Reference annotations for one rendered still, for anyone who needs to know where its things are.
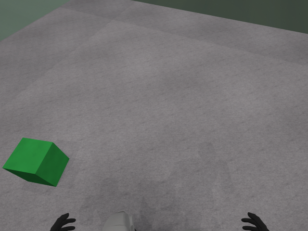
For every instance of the left robot hand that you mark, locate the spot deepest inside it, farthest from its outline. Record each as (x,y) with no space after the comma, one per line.
(62,220)

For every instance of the left robot thigh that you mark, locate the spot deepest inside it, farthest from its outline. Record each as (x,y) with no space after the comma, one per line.
(119,222)

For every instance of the carton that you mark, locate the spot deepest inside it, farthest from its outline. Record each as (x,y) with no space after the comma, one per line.
(37,161)

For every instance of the right robot hand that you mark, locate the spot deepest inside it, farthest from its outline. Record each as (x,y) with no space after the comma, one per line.
(255,220)

